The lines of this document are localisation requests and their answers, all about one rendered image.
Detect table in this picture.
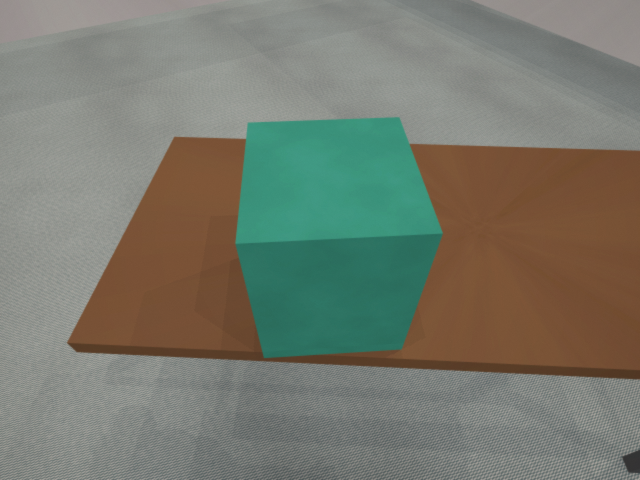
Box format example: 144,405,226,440
67,137,640,473

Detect carton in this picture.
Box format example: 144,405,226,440
235,117,443,358

